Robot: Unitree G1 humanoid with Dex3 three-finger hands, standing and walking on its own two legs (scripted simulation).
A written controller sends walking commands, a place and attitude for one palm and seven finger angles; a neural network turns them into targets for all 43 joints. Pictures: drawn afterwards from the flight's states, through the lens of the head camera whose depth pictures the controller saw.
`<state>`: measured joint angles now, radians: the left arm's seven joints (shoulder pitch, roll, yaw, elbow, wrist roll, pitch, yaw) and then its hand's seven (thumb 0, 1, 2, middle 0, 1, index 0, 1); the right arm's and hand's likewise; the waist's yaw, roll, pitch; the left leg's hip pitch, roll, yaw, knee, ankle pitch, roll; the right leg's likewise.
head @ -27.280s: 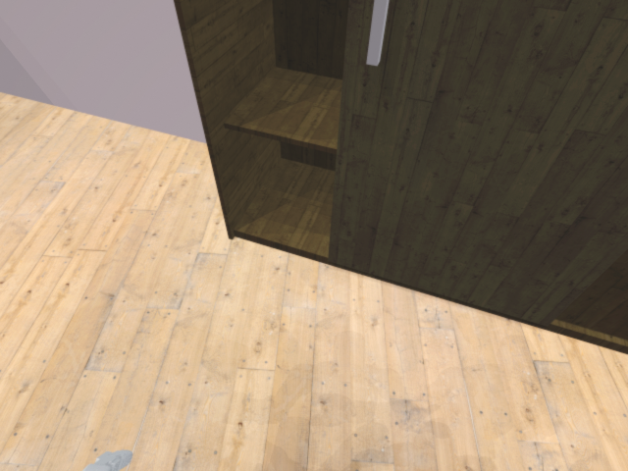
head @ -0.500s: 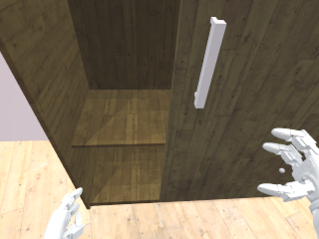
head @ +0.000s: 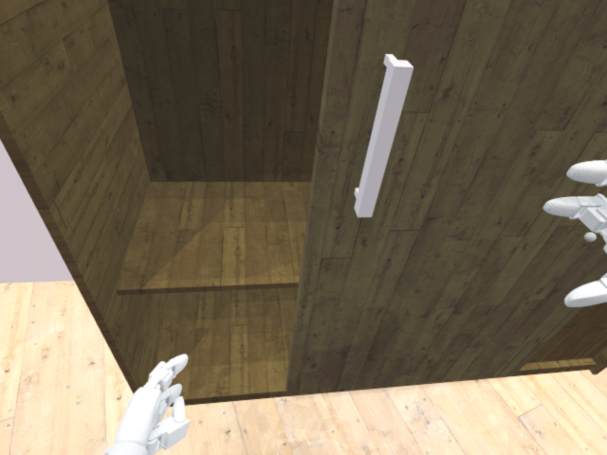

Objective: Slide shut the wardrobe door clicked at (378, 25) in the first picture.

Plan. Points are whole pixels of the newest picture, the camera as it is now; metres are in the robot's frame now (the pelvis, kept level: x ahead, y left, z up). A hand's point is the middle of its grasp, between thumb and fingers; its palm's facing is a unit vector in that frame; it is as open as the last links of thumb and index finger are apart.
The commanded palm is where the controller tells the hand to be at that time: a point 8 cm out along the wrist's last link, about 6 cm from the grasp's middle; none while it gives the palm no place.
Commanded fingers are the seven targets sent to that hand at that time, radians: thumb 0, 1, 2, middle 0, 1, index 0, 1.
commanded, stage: raise the hand with hooked fingers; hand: right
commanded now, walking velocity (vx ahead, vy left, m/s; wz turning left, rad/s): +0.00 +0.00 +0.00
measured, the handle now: (375, 142) +0.49 -0.10 +0.21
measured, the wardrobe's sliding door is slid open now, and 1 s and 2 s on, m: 0.42 0.42 0.42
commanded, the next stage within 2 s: move the hooked fingers beside the handle in 0.50 s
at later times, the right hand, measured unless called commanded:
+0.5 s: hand (589, 235) +0.28 -0.28 +0.24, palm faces +0.03 +0.99 -0.12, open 14.0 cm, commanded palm +0.24 -0.32 +0.24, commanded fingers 0.00 0.50 -0.30 0.30 1.20 0.30 1.20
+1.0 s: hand (532, 206) +0.32 -0.24 +0.24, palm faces -0.04 +0.99 -0.10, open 14.0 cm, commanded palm +0.29 -0.29 +0.24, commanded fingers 0.00 0.50 -0.30 0.30 1.20 0.30 1.20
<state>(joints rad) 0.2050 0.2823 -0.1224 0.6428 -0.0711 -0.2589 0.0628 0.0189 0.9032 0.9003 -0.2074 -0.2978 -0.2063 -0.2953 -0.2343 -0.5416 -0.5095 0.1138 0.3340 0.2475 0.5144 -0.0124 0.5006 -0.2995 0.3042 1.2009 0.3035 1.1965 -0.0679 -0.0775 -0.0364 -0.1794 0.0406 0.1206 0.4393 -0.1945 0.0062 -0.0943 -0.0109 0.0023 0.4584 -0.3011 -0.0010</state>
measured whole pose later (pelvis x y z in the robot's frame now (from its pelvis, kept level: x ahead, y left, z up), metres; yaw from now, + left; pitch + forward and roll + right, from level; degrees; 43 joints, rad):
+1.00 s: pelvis +0.00 +0.00 +0.00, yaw +1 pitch -2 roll +0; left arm 0.19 0.29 -0.10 0.65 -0.07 -0.24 0.06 0.02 0.90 0.90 -0.21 -0.30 -0.20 -0.30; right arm -0.37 -0.48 -0.43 0.20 0.29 0.26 0.45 -0.01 0.50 -0.30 0.30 1.20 0.30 1.20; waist -0.03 -0.07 -0.04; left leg -0.21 0.04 0.10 0.43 -0.18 0.00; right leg -0.11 -0.01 -0.02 0.43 -0.29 -0.01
